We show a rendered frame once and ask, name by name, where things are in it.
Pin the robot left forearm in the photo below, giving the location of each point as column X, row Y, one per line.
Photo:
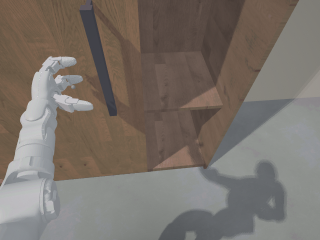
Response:
column 36, row 144

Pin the handle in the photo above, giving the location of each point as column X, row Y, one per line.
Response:
column 93, row 36

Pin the robot left upper arm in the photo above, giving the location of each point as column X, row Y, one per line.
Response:
column 27, row 207

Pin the robot left hand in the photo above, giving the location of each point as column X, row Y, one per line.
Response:
column 44, row 85

